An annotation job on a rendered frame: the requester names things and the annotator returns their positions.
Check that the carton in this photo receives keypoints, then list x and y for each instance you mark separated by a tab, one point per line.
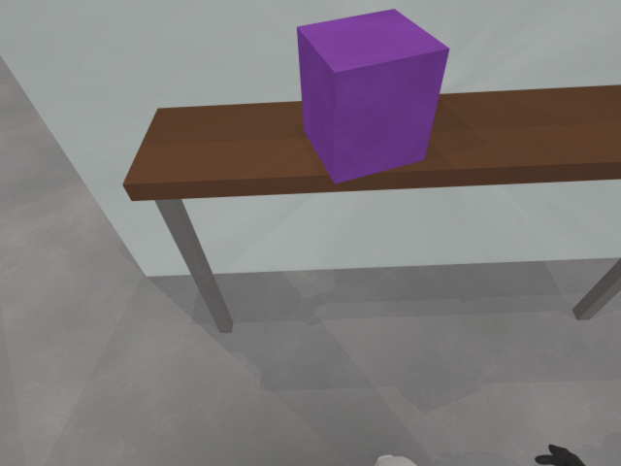
370	87

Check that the table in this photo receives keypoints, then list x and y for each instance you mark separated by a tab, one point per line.
548	135

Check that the robot right hand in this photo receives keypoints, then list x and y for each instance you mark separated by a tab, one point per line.
560	457

